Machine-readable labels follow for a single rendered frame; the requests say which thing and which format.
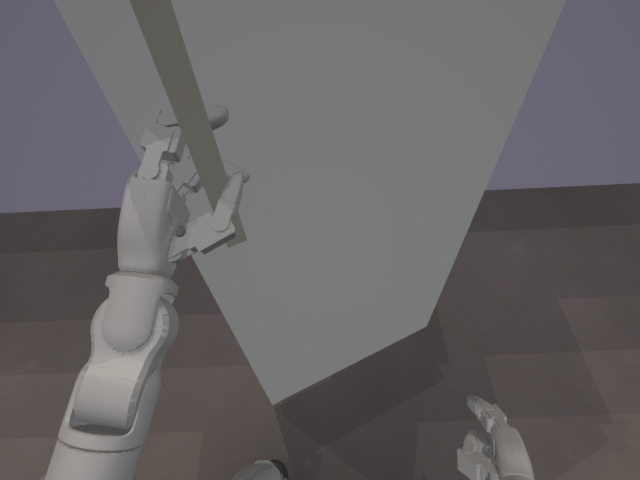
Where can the robot left shin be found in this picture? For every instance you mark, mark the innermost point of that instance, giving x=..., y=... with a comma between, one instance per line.
x=265, y=462

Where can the left robot hand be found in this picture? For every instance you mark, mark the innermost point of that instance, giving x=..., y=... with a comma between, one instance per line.
x=153, y=204

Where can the fridge door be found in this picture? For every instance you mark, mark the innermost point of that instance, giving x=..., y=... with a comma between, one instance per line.
x=369, y=130

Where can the robot left forearm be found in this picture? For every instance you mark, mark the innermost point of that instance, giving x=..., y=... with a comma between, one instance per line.
x=113, y=400

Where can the right robot hand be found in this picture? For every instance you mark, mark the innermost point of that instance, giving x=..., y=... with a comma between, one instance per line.
x=503, y=455

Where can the handle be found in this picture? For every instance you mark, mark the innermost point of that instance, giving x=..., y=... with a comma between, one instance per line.
x=162, y=34

